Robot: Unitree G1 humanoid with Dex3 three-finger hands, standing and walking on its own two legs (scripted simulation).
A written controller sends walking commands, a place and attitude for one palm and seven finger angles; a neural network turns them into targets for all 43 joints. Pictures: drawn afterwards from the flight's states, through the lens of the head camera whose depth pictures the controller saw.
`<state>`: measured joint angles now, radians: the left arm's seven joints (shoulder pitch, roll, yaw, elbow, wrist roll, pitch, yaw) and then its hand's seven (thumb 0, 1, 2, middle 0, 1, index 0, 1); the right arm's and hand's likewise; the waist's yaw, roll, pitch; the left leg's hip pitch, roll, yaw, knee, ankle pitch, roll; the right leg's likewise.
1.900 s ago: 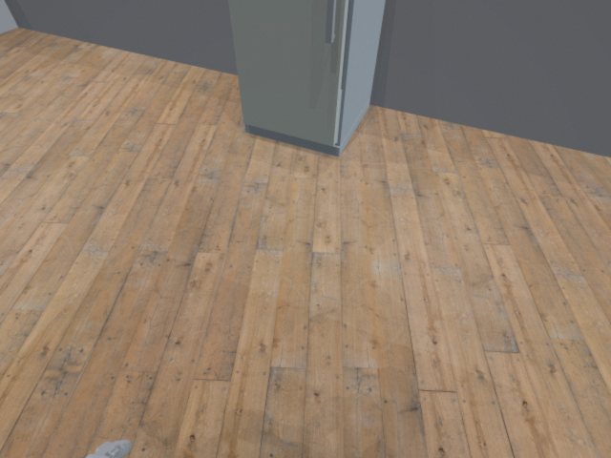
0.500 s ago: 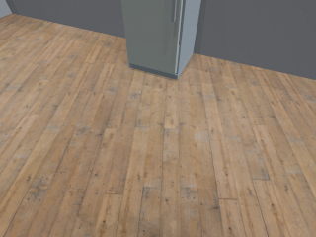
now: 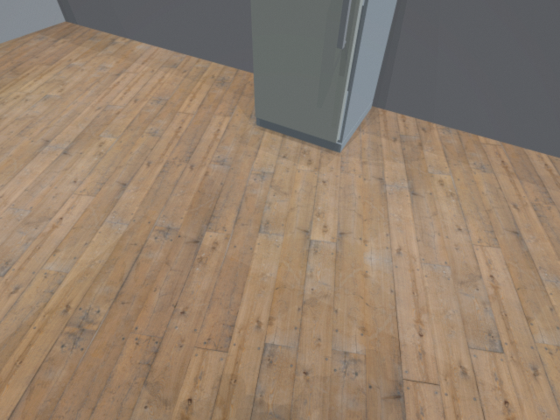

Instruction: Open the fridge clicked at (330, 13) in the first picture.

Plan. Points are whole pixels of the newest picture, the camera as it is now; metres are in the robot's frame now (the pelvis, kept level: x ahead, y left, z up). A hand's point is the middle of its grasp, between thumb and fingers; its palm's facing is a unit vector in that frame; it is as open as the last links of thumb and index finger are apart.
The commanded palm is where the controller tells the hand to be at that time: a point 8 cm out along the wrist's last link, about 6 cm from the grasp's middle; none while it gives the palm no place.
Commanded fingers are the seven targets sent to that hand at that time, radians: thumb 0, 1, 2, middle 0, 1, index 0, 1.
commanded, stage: walk to a spot facing it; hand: right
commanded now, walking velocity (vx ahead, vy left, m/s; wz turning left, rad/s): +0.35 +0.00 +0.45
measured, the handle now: out of the picture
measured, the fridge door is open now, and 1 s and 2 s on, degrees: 0 0 0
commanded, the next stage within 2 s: none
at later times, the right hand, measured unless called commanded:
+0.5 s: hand out of the picture +0.14 -0.18 -0.19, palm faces -0.05 +0.99 -0.13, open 7.4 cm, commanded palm none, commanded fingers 0.00 -0.90 -0.90 0.20 0.30 0.20 0.30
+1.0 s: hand (349, 244) +0.54 -0.15 -0.17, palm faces -0.35 +0.93 -0.13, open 7.4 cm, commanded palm none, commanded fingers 0.00 -0.90 -0.90 0.20 0.30 0.20 0.30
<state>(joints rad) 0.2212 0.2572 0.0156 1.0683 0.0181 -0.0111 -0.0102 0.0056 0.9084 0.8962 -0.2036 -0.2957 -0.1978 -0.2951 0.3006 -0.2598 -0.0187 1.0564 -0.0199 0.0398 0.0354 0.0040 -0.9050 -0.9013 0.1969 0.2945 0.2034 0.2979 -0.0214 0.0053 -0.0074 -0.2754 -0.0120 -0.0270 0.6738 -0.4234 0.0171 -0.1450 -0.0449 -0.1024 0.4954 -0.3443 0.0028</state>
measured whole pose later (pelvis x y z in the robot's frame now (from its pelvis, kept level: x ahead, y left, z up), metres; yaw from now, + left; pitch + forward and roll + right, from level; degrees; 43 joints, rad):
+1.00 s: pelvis +0.40 -0.02 +0.00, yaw +19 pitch -1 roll +0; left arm 0.51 0.11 0.02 1.16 0.02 -0.09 0.02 0.00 0.92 0.90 -0.20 -0.30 -0.19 -0.29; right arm 0.14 -0.17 -0.06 1.02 -0.03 0.02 0.03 0.00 -0.91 -0.90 0.19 0.29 0.20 0.30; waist 0.06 0.02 0.05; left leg -0.58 0.09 0.10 0.81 -0.13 0.01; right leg 0.08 -0.01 -0.31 0.29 -0.36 -0.03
